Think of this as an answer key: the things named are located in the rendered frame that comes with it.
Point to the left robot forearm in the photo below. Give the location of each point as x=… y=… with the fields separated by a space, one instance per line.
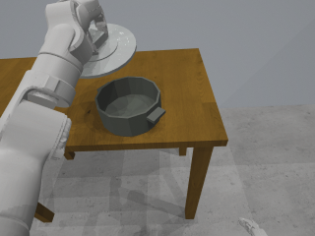
x=52 y=79

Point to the right robot hand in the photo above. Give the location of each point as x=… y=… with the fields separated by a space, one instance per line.
x=251 y=227

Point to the left robot hand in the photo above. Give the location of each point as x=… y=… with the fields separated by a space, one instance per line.
x=96 y=14

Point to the left robot upper arm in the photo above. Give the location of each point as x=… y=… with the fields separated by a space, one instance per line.
x=34 y=134

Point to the lid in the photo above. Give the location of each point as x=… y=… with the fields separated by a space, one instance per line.
x=113 y=55

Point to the table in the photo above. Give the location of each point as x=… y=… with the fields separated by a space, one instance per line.
x=192 y=118

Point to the knob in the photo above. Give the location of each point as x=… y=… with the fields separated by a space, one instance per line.
x=98 y=37

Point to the pot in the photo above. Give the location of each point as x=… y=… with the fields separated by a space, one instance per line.
x=129 y=106

